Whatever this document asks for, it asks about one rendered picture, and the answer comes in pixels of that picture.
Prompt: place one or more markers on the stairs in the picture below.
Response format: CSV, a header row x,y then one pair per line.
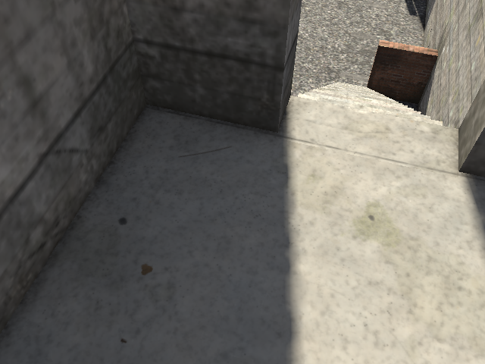
x,y
363,98

